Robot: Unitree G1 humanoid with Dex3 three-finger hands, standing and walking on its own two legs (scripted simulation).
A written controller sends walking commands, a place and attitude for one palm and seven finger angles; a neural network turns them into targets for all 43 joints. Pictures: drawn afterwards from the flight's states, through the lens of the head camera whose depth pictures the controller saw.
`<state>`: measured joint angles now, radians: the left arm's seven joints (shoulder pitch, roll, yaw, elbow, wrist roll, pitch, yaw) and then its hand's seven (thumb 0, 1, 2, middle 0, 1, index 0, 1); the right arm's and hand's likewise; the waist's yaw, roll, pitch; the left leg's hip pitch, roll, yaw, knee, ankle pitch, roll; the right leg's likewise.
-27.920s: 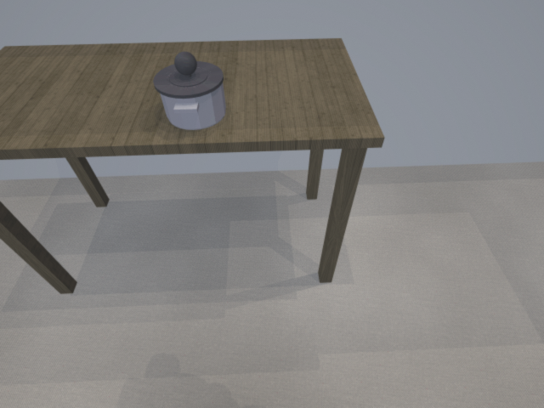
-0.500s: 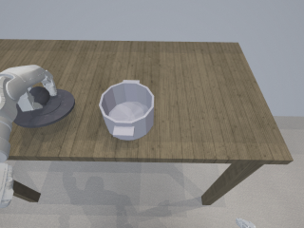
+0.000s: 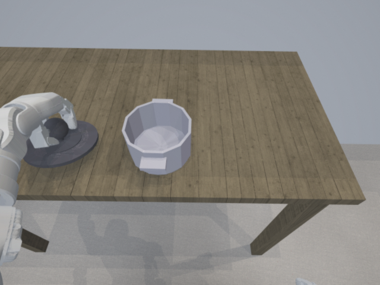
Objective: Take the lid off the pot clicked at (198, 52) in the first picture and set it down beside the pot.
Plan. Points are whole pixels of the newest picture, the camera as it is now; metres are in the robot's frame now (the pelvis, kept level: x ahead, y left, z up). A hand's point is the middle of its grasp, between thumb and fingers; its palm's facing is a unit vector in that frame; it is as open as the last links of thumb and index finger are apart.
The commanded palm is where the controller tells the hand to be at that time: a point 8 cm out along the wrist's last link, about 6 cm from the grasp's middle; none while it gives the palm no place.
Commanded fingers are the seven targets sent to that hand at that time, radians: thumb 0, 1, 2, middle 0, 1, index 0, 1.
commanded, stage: lower the lid onto the table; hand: left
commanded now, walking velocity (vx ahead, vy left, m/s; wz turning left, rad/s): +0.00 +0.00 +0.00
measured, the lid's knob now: (56, 128) +0.43 +0.31 +0.07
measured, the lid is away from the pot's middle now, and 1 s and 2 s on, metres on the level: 0.23 0.22 0.22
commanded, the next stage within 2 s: open the fingers wide in 0.30 s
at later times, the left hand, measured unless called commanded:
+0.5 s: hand (55, 139) +0.40 +0.29 +0.07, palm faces -0.46 -0.05 -0.89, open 8.0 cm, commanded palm +0.41 +0.30 +0.13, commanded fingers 0.00 0.44 1.07 -0.87 -0.94 -0.82 -0.90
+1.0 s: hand (51, 139) +0.40 +0.30 +0.07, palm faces -0.43 -0.07 -0.90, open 8.5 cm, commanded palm +0.41 +0.31 +0.13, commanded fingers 0.00 0.10 0.78 -0.49 -0.87 -0.48 -0.86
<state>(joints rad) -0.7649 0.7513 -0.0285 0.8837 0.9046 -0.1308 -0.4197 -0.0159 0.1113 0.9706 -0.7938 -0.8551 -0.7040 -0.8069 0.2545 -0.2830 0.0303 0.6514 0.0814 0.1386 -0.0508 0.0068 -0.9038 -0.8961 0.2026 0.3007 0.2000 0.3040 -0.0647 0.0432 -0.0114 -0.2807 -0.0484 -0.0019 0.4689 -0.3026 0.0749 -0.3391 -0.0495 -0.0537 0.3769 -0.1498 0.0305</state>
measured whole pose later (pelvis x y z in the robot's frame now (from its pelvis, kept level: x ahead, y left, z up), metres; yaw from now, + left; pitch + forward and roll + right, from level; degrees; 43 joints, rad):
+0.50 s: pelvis -0.01 -0.01 +0.00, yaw -1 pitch +8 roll -2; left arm -0.73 0.76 0.00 0.92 0.93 -0.21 -0.36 -0.01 0.11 0.96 -0.80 -0.87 -0.71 -0.82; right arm 0.28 -0.29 0.01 0.66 0.08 0.17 -0.07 0.01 -0.90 -0.90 0.20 0.30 0.20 0.30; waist -0.07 0.04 -0.03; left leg -0.35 -0.03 0.01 0.53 -0.32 0.06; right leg -0.42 -0.03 -0.04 0.44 -0.16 0.03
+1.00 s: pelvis -0.01 -0.01 -0.01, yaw -1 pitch +9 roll -2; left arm -0.74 0.78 0.03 0.95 0.94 -0.22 -0.34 0.01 0.16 0.84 -0.63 -0.88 -0.59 -0.86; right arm 0.26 -0.28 0.02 0.66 0.09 0.17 -0.09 0.01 -0.90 -0.90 0.20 0.30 0.20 0.30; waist -0.07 0.03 -0.03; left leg -0.37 -0.02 0.01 0.55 -0.32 0.06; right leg -0.44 -0.03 -0.04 0.45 -0.16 0.02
